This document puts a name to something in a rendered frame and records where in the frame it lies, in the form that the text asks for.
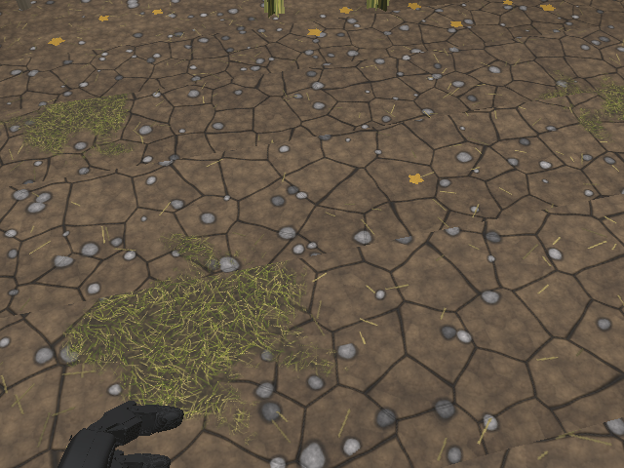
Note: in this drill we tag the robot left hand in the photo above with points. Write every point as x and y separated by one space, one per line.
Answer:
94 447

